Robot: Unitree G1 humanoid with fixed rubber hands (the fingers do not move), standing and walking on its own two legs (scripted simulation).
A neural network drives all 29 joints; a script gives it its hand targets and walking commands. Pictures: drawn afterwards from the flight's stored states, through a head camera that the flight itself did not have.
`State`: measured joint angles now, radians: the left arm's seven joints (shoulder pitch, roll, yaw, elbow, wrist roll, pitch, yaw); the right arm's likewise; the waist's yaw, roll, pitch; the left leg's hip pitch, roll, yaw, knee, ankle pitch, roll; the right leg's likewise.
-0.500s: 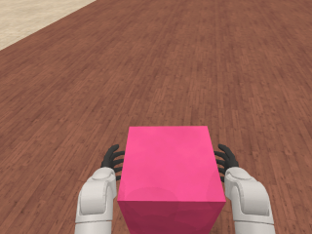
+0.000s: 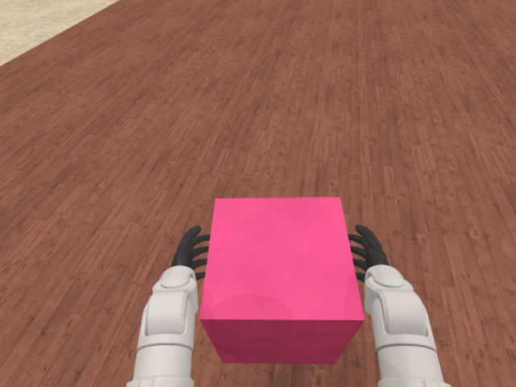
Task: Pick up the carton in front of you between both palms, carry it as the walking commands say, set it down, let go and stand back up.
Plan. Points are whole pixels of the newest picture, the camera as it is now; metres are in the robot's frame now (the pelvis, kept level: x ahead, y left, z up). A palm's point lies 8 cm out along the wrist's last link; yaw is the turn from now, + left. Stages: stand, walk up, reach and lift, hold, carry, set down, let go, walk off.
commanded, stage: carry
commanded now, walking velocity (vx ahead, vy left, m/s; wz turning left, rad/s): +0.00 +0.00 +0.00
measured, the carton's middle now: (277, 285) +0.30 +0.00 -0.04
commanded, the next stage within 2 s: hold in 0.08 s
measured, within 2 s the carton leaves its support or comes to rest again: neither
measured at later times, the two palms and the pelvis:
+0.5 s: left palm (166, 302) +0.24 +0.17 +0.04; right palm (364, 281) +0.27 -0.13 +0.04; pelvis -0.02 -0.02 +0.01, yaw +7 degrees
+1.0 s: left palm (186, 301) +0.30 +0.17 -0.09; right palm (337, 282) +0.34 -0.12 -0.10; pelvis -0.05 -0.05 -0.04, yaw +11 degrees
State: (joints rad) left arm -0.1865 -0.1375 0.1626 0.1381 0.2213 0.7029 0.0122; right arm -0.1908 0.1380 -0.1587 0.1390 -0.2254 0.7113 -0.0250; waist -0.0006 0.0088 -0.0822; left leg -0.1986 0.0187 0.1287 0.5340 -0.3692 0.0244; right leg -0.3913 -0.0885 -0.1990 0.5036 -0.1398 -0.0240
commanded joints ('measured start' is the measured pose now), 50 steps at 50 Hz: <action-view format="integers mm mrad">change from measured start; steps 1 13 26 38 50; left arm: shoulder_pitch -394 -375 -511 -865 -930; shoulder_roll -861 -817 -801 -669 -689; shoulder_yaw -559 -521 -453 43 -92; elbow -78 -73 47 537 566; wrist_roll -232 -199 -171 120 20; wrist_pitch -4 -77 -101 -299 -579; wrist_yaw -204 -173 -207 -250 -239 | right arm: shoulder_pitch -399 -373 -485 -800 -888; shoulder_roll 864 807 843 801 770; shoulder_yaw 571 591 528 48 155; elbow -83 -172 -50 465 468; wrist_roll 241 234 194 -28 -15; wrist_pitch -8 -50 -51 -217 -553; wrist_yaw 213 193 197 170 105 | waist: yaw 1 2 13 23 -8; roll -7 2 25 -26 -1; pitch -260 -138 -16 18 -502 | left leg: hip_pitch -36 32 -275 -417 -876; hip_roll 122 -70 -55 -85 -166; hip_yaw -99 -259 -244 -226 -186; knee -89 -211 -267 3 301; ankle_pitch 263 454 26 -68 101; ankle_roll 9 1 50 60 -3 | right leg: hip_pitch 227 531 685 407 225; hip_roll -95 189 176 145 170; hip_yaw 118 270 260 346 325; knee -21 -87 -60 0 381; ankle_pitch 197 277 41 -277 244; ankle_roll -3 12 18 27 24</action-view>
